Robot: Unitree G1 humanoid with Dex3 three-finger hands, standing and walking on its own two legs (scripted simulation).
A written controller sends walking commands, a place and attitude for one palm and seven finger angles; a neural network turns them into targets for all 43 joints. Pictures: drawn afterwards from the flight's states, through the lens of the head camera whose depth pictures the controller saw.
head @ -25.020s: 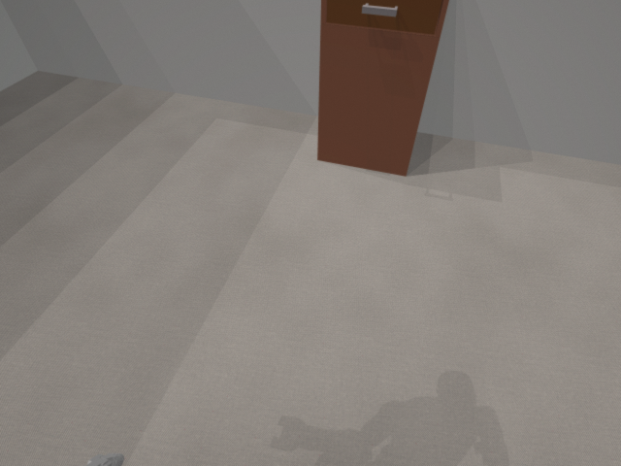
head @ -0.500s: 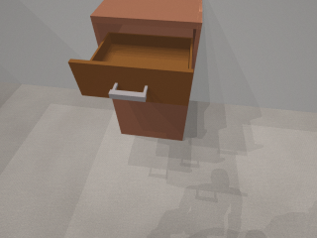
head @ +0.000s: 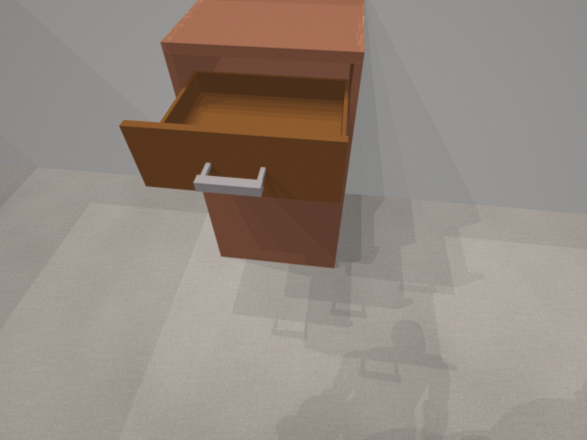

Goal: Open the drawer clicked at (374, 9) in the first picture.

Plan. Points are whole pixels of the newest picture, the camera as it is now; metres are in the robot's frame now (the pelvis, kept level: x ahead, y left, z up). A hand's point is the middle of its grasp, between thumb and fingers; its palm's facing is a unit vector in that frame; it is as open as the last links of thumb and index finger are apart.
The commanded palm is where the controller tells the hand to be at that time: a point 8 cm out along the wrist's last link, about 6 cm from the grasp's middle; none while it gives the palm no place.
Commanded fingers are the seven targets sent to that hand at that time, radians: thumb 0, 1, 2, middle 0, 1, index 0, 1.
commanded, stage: look to check the result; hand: left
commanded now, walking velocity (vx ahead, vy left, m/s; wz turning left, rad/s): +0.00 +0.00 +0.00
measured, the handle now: (231, 177) +0.57 +0.16 +0.00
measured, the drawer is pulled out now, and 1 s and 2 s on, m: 0.30 0.30 0.30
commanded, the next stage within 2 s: stand and wait in 0.50 s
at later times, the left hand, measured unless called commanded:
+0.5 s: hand out of the picture +0.01 +0.16 -0.17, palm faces +0.05 -0.98 -0.20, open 7.3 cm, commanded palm none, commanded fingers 0.00 0.90 0.90 -0.20 -0.30 -0.20 -0.30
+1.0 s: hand out of the picture +0.03 +0.16 -0.17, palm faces +0.05 -0.98 -0.21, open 7.3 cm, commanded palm none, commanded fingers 0.00 0.90 0.90 -0.20 -0.30 -0.20 -0.30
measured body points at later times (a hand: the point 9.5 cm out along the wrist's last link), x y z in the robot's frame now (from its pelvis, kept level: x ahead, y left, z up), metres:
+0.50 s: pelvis +0.02 -0.01 +0.00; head +0.04 -0.02 +0.45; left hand +0.01 +0.21 -0.16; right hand -0.01 -0.21 -0.17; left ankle +0.01 +0.12 -0.74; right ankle +0.03 -0.07 -0.74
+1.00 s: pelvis +0.03 -0.01 +0.00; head +0.05 -0.02 +0.45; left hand +0.03 +0.21 -0.16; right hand +0.01 -0.22 -0.17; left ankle +0.01 +0.12 -0.74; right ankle +0.03 -0.07 -0.74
